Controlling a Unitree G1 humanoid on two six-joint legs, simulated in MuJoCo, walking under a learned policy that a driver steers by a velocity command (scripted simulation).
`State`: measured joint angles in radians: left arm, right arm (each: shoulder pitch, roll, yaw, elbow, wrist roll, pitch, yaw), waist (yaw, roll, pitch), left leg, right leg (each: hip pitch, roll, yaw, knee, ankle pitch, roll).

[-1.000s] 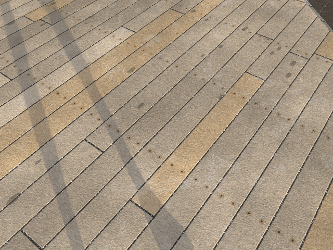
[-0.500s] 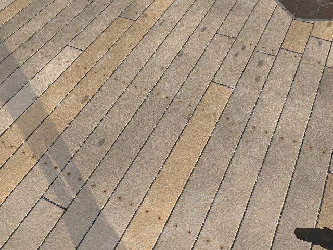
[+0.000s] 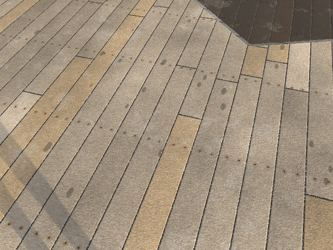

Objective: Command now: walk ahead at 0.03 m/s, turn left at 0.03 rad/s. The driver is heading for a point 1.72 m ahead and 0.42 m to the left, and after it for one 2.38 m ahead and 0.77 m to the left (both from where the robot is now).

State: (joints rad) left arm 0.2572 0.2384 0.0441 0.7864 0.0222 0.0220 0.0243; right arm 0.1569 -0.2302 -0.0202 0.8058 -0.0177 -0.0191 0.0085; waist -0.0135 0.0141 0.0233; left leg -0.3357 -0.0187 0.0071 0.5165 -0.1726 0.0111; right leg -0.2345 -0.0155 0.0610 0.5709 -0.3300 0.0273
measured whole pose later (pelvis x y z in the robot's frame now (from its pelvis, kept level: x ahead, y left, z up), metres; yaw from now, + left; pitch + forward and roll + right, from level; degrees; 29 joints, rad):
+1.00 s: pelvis +0.01 -0.02 +0.01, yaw +26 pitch +1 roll +0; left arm 0.22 0.24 0.04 0.70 -0.01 0.00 0.02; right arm 0.19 -0.27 -0.06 0.68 0.01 0.05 -0.01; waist 0.02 0.01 0.02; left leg -0.26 0.01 -0.04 0.56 -0.29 -0.06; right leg -0.26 -0.03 -0.02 0.51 -0.27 0.00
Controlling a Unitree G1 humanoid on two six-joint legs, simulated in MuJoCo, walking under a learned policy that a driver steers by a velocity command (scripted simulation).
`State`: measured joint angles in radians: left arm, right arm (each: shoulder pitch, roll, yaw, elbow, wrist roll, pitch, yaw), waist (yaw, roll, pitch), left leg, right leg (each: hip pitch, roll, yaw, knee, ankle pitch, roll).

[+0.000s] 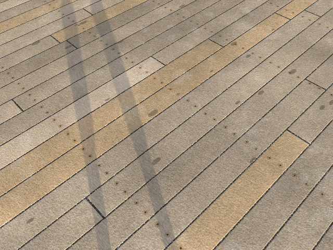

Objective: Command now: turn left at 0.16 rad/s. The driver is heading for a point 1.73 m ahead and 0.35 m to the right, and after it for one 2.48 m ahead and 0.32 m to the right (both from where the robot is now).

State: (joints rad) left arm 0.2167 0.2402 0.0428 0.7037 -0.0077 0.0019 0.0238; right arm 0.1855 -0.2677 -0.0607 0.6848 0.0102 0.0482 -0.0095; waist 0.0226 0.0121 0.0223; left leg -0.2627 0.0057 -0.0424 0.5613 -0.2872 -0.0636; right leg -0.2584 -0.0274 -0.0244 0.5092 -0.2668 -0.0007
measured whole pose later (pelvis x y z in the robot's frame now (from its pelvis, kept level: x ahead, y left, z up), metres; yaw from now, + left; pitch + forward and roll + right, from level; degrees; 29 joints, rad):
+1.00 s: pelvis +0.24 -0.02 -0.01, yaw +0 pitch +2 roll +0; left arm 0.49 0.24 0.03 0.89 -0.01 -0.06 0.01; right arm -0.02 -0.24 -0.03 0.67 0.02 -0.09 0.06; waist 0.10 0.04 0.04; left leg -0.62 0.03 0.03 0.53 0.05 0.04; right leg 0.16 0.04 -0.02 0.16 -0.36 -0.05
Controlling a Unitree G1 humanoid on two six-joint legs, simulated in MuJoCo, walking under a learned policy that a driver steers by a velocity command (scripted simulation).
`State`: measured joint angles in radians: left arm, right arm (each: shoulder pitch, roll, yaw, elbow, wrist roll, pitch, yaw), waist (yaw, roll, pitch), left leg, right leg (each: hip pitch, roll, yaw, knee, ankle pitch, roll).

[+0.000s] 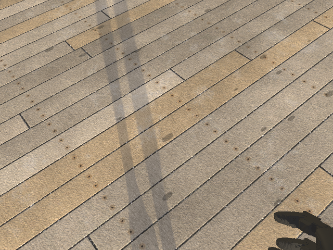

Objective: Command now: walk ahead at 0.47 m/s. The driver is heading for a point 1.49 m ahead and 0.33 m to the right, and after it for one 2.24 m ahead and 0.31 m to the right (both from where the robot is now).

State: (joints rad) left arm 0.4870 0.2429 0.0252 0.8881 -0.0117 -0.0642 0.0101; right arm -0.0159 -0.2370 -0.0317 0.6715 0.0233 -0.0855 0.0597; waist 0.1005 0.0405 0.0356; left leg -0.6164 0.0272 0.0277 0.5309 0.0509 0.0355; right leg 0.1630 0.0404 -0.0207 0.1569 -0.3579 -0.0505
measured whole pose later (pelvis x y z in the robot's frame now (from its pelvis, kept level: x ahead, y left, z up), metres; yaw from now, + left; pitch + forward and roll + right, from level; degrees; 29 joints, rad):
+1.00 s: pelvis +0.58 -0.09 +0.01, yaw -23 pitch +2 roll +0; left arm 0.34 0.29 0.06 0.70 -0.02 -0.05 0.00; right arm 0.04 -0.29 -0.03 0.72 0.00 -0.10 0.02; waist 0.07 0.05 0.03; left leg -0.61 0.06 -0.08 0.57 0.07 -0.05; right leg -0.10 0.11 0.14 0.36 -0.28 -0.08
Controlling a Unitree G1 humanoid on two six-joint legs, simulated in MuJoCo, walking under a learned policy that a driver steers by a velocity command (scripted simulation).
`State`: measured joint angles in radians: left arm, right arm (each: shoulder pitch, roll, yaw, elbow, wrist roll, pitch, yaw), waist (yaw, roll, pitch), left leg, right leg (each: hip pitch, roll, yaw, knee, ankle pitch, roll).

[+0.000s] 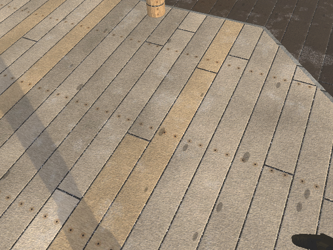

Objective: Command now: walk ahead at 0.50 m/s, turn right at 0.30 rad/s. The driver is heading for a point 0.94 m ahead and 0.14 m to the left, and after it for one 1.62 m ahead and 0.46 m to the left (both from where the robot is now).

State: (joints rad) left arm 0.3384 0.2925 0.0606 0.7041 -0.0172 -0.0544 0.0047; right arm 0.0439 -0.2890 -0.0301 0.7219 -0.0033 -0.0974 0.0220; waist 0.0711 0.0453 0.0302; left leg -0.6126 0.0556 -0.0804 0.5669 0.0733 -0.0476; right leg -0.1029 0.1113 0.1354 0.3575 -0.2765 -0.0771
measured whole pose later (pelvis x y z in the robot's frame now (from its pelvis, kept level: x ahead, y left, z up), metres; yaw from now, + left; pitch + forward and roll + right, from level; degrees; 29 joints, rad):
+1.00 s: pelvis +0.55 -0.02 +0.00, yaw +8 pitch +1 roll -2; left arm 0.32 0.27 0.07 0.83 0.01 -0.09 0.00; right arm 0.16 -0.29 -0.06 0.77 0.02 -0.03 0.03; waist 0.06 0.04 0.02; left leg -0.69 0.10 -0.05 0.76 0.04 0.00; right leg 0.03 0.04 -0.20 0.21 -0.25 -0.03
